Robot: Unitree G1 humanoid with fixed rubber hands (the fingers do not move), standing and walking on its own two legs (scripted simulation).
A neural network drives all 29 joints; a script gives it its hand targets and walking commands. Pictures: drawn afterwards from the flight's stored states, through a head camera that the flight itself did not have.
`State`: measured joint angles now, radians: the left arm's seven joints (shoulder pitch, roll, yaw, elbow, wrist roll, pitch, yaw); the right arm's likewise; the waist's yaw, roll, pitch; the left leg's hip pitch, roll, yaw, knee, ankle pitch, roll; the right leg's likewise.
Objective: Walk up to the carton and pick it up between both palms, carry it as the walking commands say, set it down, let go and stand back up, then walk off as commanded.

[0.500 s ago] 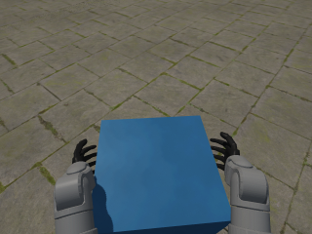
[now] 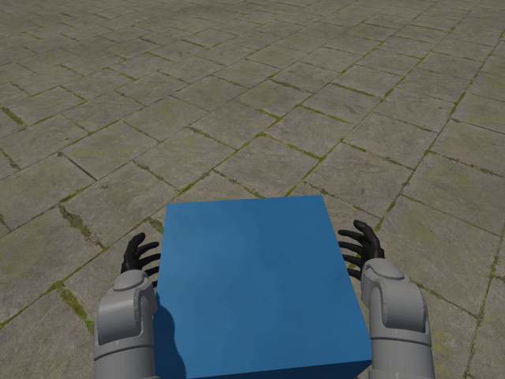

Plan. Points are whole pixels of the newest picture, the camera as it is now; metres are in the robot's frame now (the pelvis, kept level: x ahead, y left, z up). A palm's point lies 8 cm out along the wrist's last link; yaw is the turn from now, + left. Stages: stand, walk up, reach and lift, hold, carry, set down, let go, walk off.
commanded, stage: carry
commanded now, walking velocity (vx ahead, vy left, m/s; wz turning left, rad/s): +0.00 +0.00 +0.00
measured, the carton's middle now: (251, 302) +0.27 +0.02 -0.07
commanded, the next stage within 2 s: none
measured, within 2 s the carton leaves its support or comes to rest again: neither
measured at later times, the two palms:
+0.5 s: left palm (142, 275) +0.27 +0.18 +0.05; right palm (375, 264) +0.27 -0.18 +0.05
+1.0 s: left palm (152, 270) +0.28 +0.17 +0.05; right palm (381, 260) +0.28 -0.20 +0.05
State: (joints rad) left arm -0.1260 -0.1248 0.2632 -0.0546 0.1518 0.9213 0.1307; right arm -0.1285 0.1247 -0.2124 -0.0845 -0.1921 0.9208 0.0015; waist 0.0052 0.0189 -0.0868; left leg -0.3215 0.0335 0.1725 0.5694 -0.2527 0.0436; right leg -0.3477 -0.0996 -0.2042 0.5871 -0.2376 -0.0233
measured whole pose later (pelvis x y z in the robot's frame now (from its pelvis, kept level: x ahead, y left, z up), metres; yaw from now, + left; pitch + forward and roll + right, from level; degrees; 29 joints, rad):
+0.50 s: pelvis +0.01 -0.01 +0.00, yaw +0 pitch +1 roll +0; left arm -0.12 -0.11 0.25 -0.06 0.15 0.90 0.09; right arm -0.10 0.12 -0.21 -0.10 -0.18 0.89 0.00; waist 0.01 0.02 -0.08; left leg -0.32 0.05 0.17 0.57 -0.26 0.03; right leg -0.34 -0.08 -0.21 0.58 -0.25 -0.03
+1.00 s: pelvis +0.02 -0.02 +0.00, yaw +0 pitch +1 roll +0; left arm -0.12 -0.11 0.26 -0.01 0.17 0.87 0.07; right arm -0.11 0.11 -0.21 -0.04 -0.19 0.86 0.01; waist 0.00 0.02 -0.09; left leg -0.30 0.07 0.16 0.57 -0.27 0.01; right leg -0.32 -0.07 -0.22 0.58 -0.26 -0.05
